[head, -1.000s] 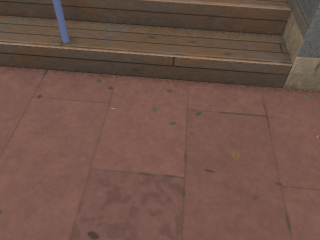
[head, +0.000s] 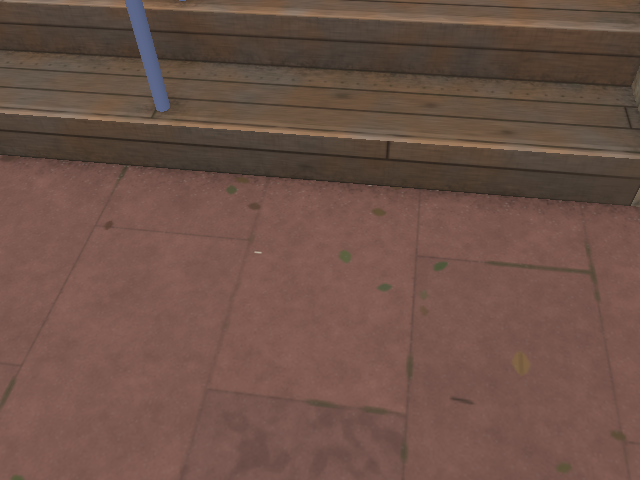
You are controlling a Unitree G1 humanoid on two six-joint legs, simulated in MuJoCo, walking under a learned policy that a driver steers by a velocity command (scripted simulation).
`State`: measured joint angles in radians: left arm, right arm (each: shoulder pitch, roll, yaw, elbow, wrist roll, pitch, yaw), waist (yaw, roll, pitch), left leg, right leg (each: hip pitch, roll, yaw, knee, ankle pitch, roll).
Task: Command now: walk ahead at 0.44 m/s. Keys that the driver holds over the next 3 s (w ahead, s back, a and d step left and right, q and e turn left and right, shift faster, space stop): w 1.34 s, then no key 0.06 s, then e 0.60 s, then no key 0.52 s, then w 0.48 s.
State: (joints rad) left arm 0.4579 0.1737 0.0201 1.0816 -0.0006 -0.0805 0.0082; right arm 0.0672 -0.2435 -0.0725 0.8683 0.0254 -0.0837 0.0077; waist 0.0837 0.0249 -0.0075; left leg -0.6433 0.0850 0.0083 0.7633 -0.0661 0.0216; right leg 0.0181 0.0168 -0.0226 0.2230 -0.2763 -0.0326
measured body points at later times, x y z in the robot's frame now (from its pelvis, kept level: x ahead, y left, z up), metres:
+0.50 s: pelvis +0.27 +0.07 +0.00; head +0.28 +0.07 +0.45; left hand +0.43 +0.33 -0.11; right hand +0.27 -0.19 -0.14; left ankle +0.24 +0.15 -0.75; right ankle +0.43 -0.11 -0.67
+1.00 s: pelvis +0.56 +0.00 +0.00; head +0.58 -0.01 +0.45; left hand +0.59 +0.26 -0.13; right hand +0.69 -0.27 -0.12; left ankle +0.65 +0.18 -0.67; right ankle +0.55 -0.08 -0.75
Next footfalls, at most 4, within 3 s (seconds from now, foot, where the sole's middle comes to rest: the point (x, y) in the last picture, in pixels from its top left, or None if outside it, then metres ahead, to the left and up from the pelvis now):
0.16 left None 0.28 0.15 -0.78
0.74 right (410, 440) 0.59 -0.08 -0.78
1.24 left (321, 326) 0.87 0.13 -0.78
1.74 right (395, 281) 1.02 -0.05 -0.78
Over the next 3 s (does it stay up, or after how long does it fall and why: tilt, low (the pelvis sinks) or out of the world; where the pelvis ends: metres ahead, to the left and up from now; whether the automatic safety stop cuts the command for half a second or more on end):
stays up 1.01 0.02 0.00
